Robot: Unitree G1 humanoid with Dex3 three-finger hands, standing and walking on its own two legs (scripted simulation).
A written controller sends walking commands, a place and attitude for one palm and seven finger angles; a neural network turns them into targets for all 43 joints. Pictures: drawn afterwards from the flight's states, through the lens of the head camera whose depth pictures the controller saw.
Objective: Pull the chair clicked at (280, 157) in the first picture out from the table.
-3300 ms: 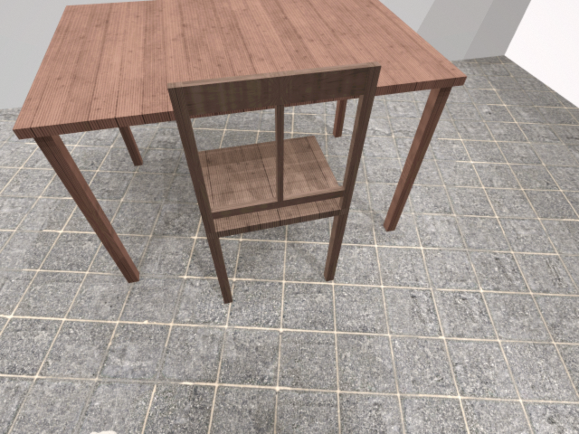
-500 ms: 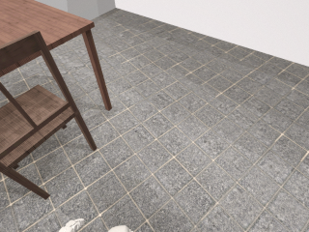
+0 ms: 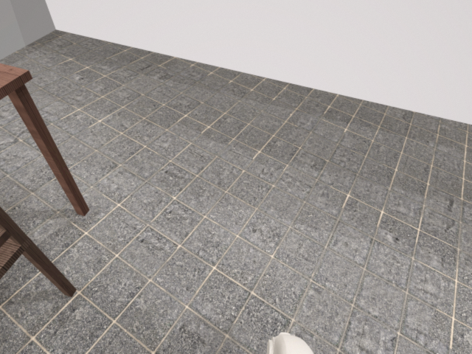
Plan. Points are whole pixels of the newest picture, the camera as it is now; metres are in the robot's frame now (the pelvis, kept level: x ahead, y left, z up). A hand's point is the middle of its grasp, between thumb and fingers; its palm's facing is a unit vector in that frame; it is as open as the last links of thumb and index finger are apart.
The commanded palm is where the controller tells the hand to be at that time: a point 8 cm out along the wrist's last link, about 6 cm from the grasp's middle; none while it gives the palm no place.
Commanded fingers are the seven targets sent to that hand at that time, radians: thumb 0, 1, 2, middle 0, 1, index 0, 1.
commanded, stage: walk to a spot facing it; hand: left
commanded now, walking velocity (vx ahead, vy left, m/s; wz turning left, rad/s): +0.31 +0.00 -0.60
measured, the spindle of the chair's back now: out of the picture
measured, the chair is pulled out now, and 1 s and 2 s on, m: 0.00 0.00 0.00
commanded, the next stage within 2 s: turn to face it in 0.48 s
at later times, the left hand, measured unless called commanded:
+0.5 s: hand (197, 269) +0.33 +0.09 -0.18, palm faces -0.27 -0.94 -0.21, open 7.4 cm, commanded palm none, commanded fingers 0.00 0.90 0.90 -0.20 -0.30 -0.20 -0.30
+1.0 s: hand (182, 242) +0.40 +0.14 -0.19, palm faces -0.14 -0.98 -0.17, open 7.4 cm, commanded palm none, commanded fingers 0.00 0.90 0.90 -0.20 -0.30 -0.20 -0.30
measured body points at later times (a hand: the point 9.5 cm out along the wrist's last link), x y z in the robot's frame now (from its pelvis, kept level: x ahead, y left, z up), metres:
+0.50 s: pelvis +0.19 -0.07 -0.02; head +0.23 -0.08 +0.43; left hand +0.35 +0.14 -0.16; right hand +0.18 -0.31 -0.16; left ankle +0.22 +0.10 -0.66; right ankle +0.22 -0.14 -0.75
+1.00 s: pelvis +0.34 -0.03 -0.01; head +0.36 -0.01 +0.44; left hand +0.41 +0.19 -0.17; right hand +0.35 -0.28 -0.14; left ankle +0.39 +0.03 -0.75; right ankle +0.28 -0.18 -0.68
